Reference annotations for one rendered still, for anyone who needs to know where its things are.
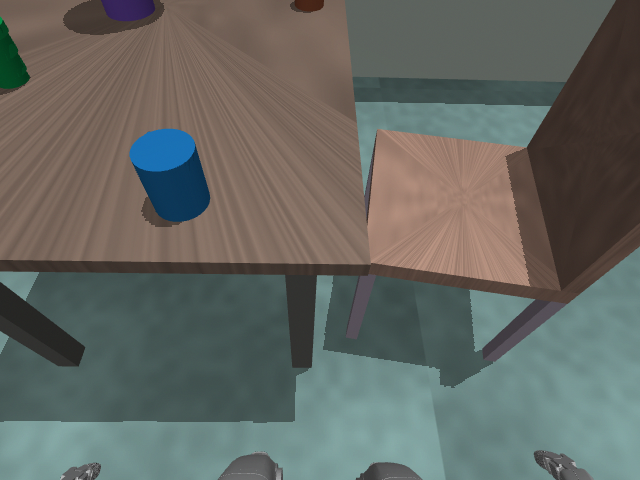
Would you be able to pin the right robot hand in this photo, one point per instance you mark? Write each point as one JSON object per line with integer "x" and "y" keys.
{"x": 560, "y": 466}

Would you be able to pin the chair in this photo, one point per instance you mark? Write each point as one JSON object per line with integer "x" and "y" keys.
{"x": 544, "y": 221}

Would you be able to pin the left robot hand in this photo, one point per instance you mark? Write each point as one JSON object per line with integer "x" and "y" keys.
{"x": 85, "y": 472}

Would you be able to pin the table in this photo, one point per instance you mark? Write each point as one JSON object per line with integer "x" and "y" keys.
{"x": 266, "y": 92}

